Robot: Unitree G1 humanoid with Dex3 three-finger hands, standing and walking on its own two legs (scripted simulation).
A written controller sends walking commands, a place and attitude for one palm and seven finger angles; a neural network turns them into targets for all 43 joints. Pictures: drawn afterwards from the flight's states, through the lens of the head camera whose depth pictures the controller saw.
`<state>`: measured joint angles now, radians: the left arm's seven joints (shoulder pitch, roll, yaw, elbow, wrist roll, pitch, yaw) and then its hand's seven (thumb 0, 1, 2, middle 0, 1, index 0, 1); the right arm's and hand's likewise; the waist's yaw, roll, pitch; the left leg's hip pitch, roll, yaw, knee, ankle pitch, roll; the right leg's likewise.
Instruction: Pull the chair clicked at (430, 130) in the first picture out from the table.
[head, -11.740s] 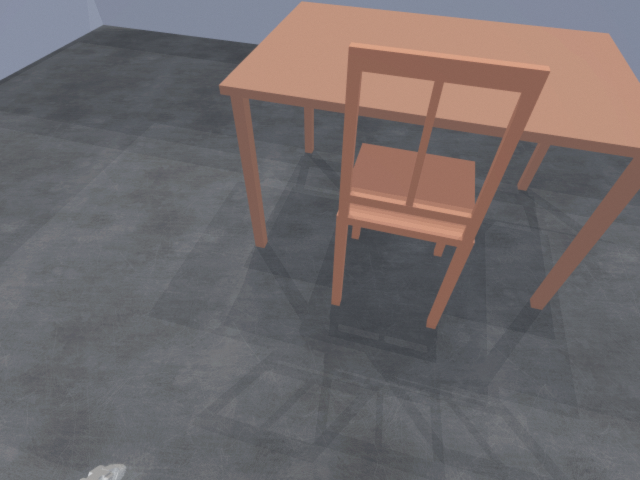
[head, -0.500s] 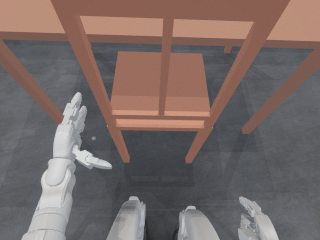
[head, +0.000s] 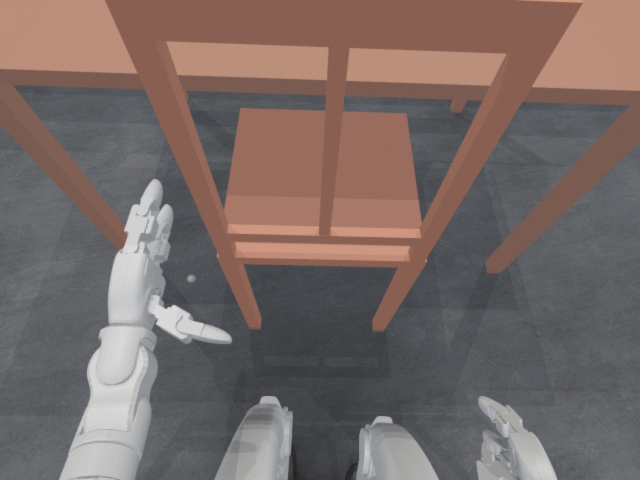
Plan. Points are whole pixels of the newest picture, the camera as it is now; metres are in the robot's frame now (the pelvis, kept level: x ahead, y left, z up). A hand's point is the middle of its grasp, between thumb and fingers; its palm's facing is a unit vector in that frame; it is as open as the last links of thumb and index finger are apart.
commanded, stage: aim the fingers beside a spindle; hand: left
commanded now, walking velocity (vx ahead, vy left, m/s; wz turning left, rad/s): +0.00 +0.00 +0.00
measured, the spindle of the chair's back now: (329, 164) +0.49 +0.02 +0.07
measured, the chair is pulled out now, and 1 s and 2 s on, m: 0.00 0.00 0.00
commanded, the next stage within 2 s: push the fingers through the gap in 0.78 s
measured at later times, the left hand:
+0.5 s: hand (195, 277) +0.35 +0.17 +0.01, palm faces +0.03 -1.00 -0.06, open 16.9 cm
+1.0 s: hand (200, 282) +0.34 +0.16 +0.02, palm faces +0.02 -1.00 -0.05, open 16.9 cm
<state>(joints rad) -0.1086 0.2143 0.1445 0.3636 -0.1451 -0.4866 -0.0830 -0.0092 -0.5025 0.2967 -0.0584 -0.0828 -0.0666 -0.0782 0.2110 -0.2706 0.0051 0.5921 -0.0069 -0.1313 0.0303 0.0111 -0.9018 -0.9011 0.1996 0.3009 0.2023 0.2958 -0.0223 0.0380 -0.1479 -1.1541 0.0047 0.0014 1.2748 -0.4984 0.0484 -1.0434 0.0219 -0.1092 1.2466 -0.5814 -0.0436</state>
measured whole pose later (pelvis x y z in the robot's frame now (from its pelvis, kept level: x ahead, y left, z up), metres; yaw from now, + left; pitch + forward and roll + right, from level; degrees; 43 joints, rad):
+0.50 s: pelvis +0.00 +0.00 +0.00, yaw +0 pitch +22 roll -3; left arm -0.16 0.24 0.16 0.43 -0.17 -0.43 -0.13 -0.01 -0.50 0.30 -0.05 -0.08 -0.06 -0.08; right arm 0.22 -0.28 0.00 0.59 0.00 -0.12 0.03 0.01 -0.90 -0.90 0.20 0.30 0.20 0.30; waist -0.03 0.05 -0.14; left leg -1.18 0.01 -0.01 1.29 -0.50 0.04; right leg -1.06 0.02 -0.12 1.26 -0.59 -0.05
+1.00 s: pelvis +0.00 +0.00 +0.00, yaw +0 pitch +22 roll -3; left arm -0.13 0.21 0.13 0.42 -0.16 -0.46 -0.12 -0.01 -0.50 0.30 -0.06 -0.08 -0.06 -0.08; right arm 0.21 -0.27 0.00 0.60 0.00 -0.13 0.02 0.01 -0.90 -0.90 0.20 0.30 0.20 0.30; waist -0.02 0.04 -0.16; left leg -1.16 0.00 -0.01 1.28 -0.50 0.04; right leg -1.05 0.02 -0.11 1.25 -0.58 -0.05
